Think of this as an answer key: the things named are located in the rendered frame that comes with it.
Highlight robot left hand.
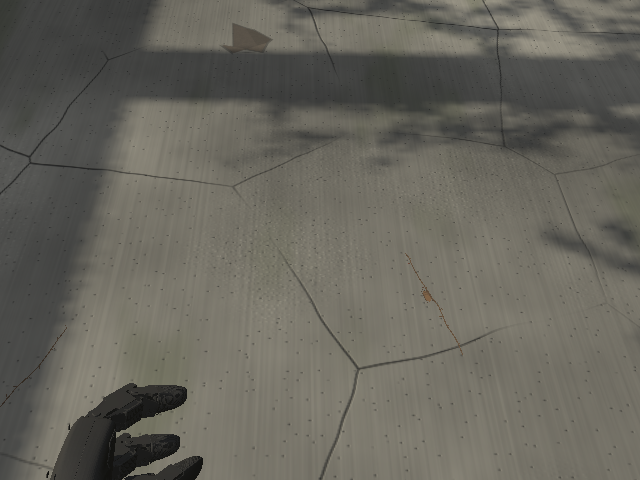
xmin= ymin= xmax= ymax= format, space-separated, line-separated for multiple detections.
xmin=46 ymin=383 xmax=203 ymax=480

